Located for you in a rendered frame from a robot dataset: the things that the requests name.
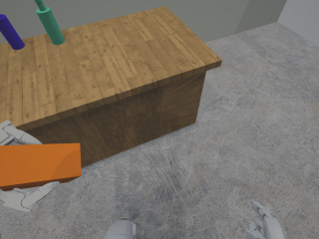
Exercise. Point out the robot left hand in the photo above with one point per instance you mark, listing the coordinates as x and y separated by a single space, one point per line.
21 199

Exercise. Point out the table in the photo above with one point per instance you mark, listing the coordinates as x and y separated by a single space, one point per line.
111 86

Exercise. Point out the robot right hand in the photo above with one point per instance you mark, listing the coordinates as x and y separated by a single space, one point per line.
269 228

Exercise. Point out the sponge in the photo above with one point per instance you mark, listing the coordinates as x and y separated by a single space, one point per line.
33 165

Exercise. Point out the robot left thigh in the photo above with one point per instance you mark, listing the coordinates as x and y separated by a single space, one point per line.
122 229

